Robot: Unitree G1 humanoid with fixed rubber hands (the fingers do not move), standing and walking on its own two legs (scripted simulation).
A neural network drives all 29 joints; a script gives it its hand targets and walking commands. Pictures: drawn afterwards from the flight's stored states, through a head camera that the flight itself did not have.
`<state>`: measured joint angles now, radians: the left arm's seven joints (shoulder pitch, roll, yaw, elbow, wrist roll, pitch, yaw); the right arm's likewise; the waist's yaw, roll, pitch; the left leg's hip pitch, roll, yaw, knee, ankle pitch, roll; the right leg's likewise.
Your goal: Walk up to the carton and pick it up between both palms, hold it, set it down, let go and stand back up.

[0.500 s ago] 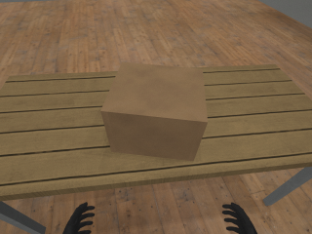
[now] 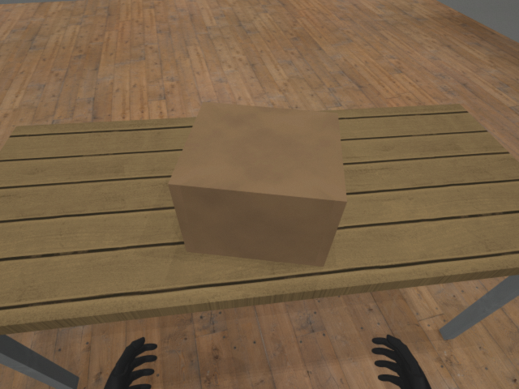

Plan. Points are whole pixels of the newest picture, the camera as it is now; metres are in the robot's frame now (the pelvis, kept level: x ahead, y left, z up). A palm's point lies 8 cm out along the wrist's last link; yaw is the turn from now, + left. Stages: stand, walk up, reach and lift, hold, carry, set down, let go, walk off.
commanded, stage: let go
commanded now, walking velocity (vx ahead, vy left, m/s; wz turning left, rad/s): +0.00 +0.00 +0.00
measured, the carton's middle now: (262, 182) +0.54 +0.01 -0.02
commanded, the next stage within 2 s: stand in 0.18 s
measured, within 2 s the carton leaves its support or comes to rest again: neither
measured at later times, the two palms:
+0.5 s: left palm out of the picture +0.07 +0.27 -0.10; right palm out of the picture +0.09 -0.25 -0.11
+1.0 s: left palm out of the picture -0.04 +0.27 -0.13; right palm out of the picture +0.00 -0.24 -0.13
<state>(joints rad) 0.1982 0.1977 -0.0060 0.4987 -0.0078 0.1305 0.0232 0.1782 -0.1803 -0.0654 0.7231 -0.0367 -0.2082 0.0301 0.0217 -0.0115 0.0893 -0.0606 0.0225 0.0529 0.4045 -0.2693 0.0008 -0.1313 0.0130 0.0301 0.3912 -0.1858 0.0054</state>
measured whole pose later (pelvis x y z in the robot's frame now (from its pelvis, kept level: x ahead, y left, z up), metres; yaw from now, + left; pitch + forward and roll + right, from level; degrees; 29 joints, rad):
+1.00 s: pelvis -0.04 +0.01 +0.00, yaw +2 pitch -3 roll +0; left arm 0.42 0.25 -0.01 0.84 0.02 -0.02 0.01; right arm 0.38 -0.25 0.00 0.84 0.00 -0.01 0.00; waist 0.01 -0.01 -0.01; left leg -0.19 -0.03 0.03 0.46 -0.22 0.03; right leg -0.24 -0.04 0.02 0.45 -0.16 0.03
